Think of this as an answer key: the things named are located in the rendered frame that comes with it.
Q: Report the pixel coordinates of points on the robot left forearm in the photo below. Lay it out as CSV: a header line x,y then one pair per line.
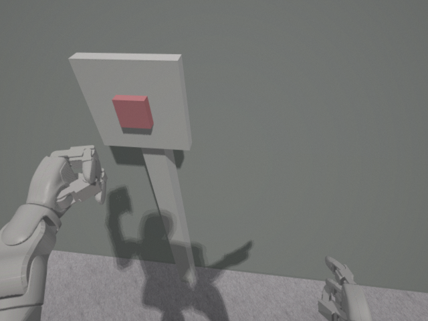
x,y
25,245

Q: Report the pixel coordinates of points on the left robot hand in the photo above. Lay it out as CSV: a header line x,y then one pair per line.
x,y
55,185

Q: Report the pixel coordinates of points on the right robot hand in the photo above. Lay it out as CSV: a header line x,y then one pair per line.
x,y
350,302

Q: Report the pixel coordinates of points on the button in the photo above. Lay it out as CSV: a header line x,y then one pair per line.
x,y
133,111

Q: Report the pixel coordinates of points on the panel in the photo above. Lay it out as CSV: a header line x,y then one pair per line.
x,y
101,76

